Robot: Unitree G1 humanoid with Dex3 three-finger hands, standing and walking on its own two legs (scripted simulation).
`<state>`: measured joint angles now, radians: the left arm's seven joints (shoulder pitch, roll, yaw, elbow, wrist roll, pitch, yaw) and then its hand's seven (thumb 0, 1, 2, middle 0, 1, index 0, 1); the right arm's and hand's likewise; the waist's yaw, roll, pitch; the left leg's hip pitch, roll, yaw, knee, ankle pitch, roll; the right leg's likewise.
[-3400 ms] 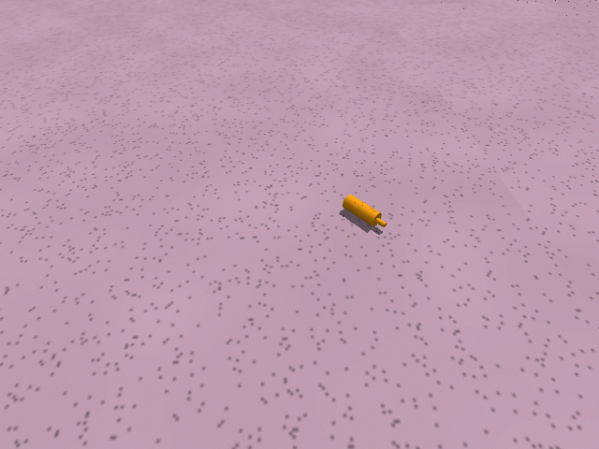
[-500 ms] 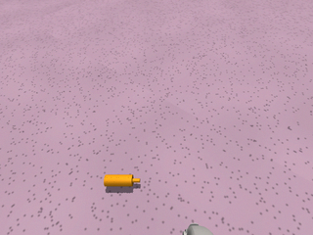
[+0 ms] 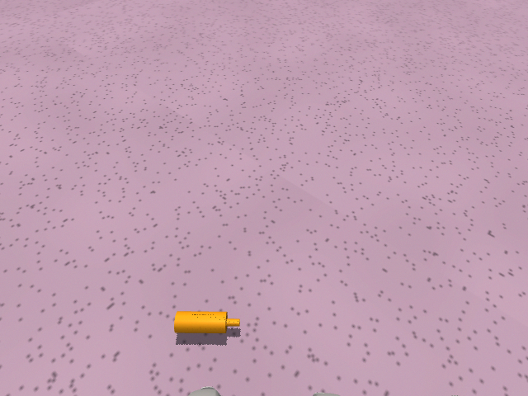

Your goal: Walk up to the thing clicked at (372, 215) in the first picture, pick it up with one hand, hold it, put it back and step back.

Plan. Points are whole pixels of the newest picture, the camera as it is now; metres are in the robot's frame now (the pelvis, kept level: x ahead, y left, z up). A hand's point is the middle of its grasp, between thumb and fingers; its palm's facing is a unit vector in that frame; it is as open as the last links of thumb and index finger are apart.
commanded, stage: walk up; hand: left
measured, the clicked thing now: (208, 322) +0.47 +0.20 -0.70
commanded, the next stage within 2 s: none
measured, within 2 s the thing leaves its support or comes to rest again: neither
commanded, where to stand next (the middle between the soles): +0.08 -0.05 m, yaw +1 degrees
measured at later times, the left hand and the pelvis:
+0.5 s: hand out of the picture +0.10 +0.24 -0.13, palm faces -0.06 -0.93 -0.36, open 7.3 cm; pelvis +0.00 -0.02 +0.01, yaw -1 degrees
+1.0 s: hand out of the picture +0.12 +0.24 -0.13, palm faces -0.01 -0.94 -0.33, open 7.3 cm; pelvis +0.01 -0.02 +0.02, yaw +0 degrees
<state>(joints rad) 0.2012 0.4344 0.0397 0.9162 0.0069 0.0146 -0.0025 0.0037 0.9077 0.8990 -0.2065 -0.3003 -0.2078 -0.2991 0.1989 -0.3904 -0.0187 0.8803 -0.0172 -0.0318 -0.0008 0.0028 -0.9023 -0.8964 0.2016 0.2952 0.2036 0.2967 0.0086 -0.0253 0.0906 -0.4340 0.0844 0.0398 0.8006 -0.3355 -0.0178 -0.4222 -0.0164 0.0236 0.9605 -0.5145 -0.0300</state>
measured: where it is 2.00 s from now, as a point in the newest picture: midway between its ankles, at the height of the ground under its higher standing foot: outside the picture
